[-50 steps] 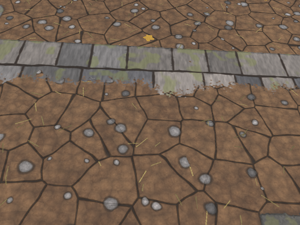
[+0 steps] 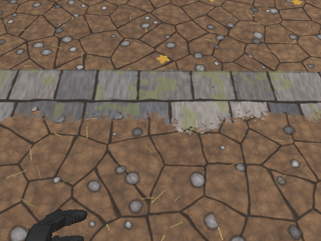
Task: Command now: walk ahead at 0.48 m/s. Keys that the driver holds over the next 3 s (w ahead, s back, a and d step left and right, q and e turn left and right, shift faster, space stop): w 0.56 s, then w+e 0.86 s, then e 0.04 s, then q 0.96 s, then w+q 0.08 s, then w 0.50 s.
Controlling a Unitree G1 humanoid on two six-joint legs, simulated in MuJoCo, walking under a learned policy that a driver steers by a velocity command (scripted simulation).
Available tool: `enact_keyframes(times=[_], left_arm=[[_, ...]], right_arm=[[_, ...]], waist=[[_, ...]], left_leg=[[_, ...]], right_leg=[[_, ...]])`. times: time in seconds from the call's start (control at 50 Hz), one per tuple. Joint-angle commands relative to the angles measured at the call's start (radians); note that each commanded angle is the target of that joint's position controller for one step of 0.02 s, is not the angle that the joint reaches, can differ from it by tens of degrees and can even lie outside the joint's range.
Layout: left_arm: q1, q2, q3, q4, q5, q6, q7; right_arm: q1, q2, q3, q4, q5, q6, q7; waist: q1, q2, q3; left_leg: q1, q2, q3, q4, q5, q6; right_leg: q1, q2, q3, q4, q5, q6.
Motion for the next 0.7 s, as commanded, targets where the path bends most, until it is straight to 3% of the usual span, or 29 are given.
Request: enact_keyframes(times=[0.02, 0.04, 0.06, 0.08, 0.1, 0.12, 0.14, 0.16, 0.22, 0.28, 0.36, 0.44, 0.48, 0.52, 0.54, 0.56, 0.58, 0.6, 0.62, 0.64, 0.66, 0.68, 0.7], left_arm=[[0.255, 0.194, 0.075, 0.011, -0.001, -0.007, 0.015], [0.438, 0.273, 0.092, 0.043, 0.013, -0.001, 0.030], [0.466, 0.298, 0.093, 0.067, 0.020, -0.003, 0.016], [0.429, 0.197, 0.069, 0.061, 0.009, -0.004, 0.017], [0.346, 0.164, 0.058, 0.050, 0.007, -0.005, 0.022], [0.273, 0.152, 0.052, 0.036, 0.012, -0.007, 0.023], [0.229, 0.132, 0.048, 0.031, 0.023, -0.011, 0.021], [0.212, 0.118, 0.044, 0.032, 0.035, -0.016, 0.019], [0.221, 0.120, 0.045, 0.056, 0.024, -0.030, 0.019], [0.267, 0.150, 0.052, 0.078, 0.022, -0.027, 0.036], [0.329, 0.172, 0.052, 0.099, 0.012, -0.013, 0.050], [0.416, 0.187, 0.054, 0.135, 0.002, 0.004, 0.051], [0.435, 0.193, 0.057, 0.148, 0.001, 0.018, 0.055], [0.424, 0.207, 0.062, 0.151, -0.001, 0.029, 0.061], [0.405, 0.217, 0.064, 0.147, 0.000, 0.034, 0.063], [0.381, 0.213, 0.062, 0.142, 0.002, 0.040, 0.064], [0.386, 0.176, 0.046, 0.127, 0.011, 0.040, 0.066], [0.491, 0.067, 0.012, 0.103, 0.015, 0.021, 0.058], [0.494, 0.072, 0.009, 0.121, 0.003, 0.000, 0.053], [0.408, 0.174, 0.039, 0.101, -0.030, -0.009, 0.051], [0.342, 0.178, 0.041, 0.079, -0.036, -0.011, 0.053], [0.313, 0.166, 0.043, 0.076, -0.022, -0.005, 0.058], [0.330, 0.157, 0.052, 0.084, -0.014, 0.010, 0.062]], right_arm=[[-0.049, -0.180, -0.035, -0.059, -0.009, 0.008, -0.010], [-0.024, -0.137, -0.017, -0.085, -0.030, 0.007, -0.013], [0.134, 0.015, 0.022, -0.075, -0.009, -0.016, 0.004], [0.025, -0.117, -0.006, -0.073, 0.021, -0.038, 0.007], [-0.088, -0.163, -0.020, -0.110, 0.041, -0.049, 0.009], [-0.139, -0.154, -0.017, -0.120, 0.031, -0.054, 0.002], [-0.159, -0.145, -0.023, -0.121, 0.012, -0.050, -0.003], [-0.132, -0.129, -0.025, -0.117, 0.006, -0.039, -0.003], [-0.125, -0.089, -0.021, -0.119, 0.002, -0.009, -0.006], [-0.243, -0.094, -0.020, -0.162, -0.013, -0.006, -0.008], [-0.382, -0.065, -0.006, -0.197, -0.011, -0.023, 0.007], [-0.508, -0.066, 0.004, -0.244, 0.002, -0.033, 0.031], [-0.542, -0.078, 0.003, -0.267, 0.004, -0.039, 0.045], [-0.515, -0.102, -0.004, -0.271, 0.005, -0.042, 0.054], [-0.460, -0.123, -0.014, -0.259, 0.004, -0.043, 0.054], [-0.334, -0.155, -0.033, -0.223, 0.001, -0.044, 0.050], [-0.159, -0.212, -0.056, -0.178, -0.008, -0.043, 0.038], [-0.039, -0.314, -0.082, -0.162, -0.031, -0.038, 0.031], [-0.010, -0.248, -0.064, -0.156, -0.022, -0.034, 0.032], [-0.069, -0.188, -0.044, -0.161, -0.018, -0.034, 0.030], [-0.148, -0.161, -0.034, -0.173, -0.016, -0.035, 0.027], [-0.213, -0.129, -0.026, -0.173, -0.018, -0.038, 0.030], [-0.255, -0.102, -0.019, -0.175, -0.023, -0.047, 0.032]], waist=[[0.219, 0.149, -0.165], [0.260, 0.002, -0.327], [0.160, -0.285, -0.489], [0.206, -0.176, -0.387], [0.191, -0.119, -0.217], [0.155, -0.005, -0.140], [0.122, 0.015, -0.088], [0.086, -0.016, -0.085], [0.058, -0.033, -0.045], [0.081, -0.014, 0.004], [0.132, -0.007, 0.020], [0.181, -0.010, 0.045], [0.178, -0.019, 0.047], [0.145, -0.041, 0.022], [0.109, -0.057, -0.014], [0.036, -0.052, -0.092], [-0.033, -0.020, -0.223], [-0.019, 0.184, -0.386], [-0.033, 0.271, -0.466], [-0.037, 0.190, -0.310], [-0.006, 0.141, -0.195], [0.026, 0.096, -0.117], [0.062, 0.118, -0.079]], left_leg=[[-0.138, 0.197, -0.029, 0.402, 1.029, 0.099], [-0.392, 0.130, -0.001, 0.745, 0.656, 0.069], [-0.741, -0.062, -0.094, 1.057, -0.149, 0.019], [-0.849, -0.016, -0.183, 1.154, -0.154, 0.037], [-0.906, 0.034, -0.139, 1.153, -0.066, 0.049], [-0.861, 0.089, -0.113, 1.103, 0.032, 0.050], [-0.815, 0.120, -0.103, 1.048, 0.084, 0.045], [-0.752, 0.146, -0.113, 1.022, 0.118, 0.045], [-0.737, 0.168, -0.095, 0.934, 0.151, 0.023], [-0.841, 0.179, -0.082, 0.785, 0.296, -0.009], [-0.814, 0.139, -0.038, 0.512, 0.505, -0.010], [-0.827, 0.104, -0.017, 0.377, 0.508, 0.000], [-0.845, 0.091, -0.022, 0.338, 0.443, 0.020], [-0.790, 0.071, -0.015, 0.310, 0.363, 0.048], [-0.702, 0.044, 0.006, 0.300, 0.330, 0.065], [-0.526, 0.010, 0.038, 0.272, 0.344, 0.093], [-0.228, 0.075, -0.026, 0.309, 0.378, 0.138], [0.201, 0.347, -0.444, 0.300, 0.254, 0.278], [0.265, 0.433, -0.729, 0.149, 0.156, 0.318], [0.147, 0.399, -0.596, 0.125, 0.107, 0.261], [-0.007, 0.365, -0.445, 0.099, 0.154, 0.225], [-0.144, 0.323, -0.344, 0.055, 0.208, 0.204], [-0.232, 0.287, -0.259, 0.015, 0.248, 0.183]], right_leg=[[0.432, 0.045, -0.031, 0.010, -0.034, -0.074], [0.771, -0.176, 0.228, 0.048, -0.039, -0.141], [1.047, -0.382, 0.748, -0.119, -0.344, -0.297], [0.970, -0.344, 0.771, -0.218, -0.442, -0.244], [0.816, -0.314, 0.604, -0.235, -0.374, -0.200], [0.652, -0.283, 0.492, -0.259, -0.245, -0.181], [0.529, -0.245, 0.405, -0.282, -0.141, -0.174], [0.460, -0.220, 0.352, -0.311, -0.101, -0.171], [0.365, -0.197, 0.256, -0.385, -0.056, -0.190], [0.379, -0.185, 0.198, -0.416, 0.001, -0.189], [0.415, -0.142, 0.108, -0.411, 0.039, -0.143], [0.533, -0.182, 0.110, -0.371, 0.028, -0.140], [0.613, -0.220, 0.125, -0.327, 0.072, -0.132], [0.665, -0.243, 0.132, -0.270, 0.176, -0.112], [0.673, -0.235, 0.121, -0.205, 0.321, -0.100], [0.650, -0.195, 0.083, -0.058, 0.467, -0.077], [0.500, -0.143, 0.058, 0.174, 0.386, -0.046], [0.078, 0.008, 0.002, 0.578, -0.010, 0.028], [-0.086, 0.077, 0.146, 0.749, -0.565, 0.030], [-0.171, 0.020, 0.194, 0.820, -0.529, 0.016], [-0.173, -0.035, 0.158, 0.787, -0.437, 0.011], [-0.138, -0.072, 0.144, 0.723, -0.363, 0.017], [-0.080, -0.103, 0.152, 0.673, -0.307, 0.021]])
Next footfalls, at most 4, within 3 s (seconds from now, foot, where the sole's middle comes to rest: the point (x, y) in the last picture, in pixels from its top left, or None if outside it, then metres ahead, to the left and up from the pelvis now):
0.02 right None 0.20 -0.11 -0.76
0.58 left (122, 226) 0.51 0.12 -0.76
1.14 right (180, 164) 0.77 -0.15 -0.76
1.60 left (161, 108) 1.12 -0.09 -0.76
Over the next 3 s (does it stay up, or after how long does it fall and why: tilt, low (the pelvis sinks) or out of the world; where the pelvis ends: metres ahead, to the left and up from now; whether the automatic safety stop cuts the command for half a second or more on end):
stays up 1.15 -0.16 0.01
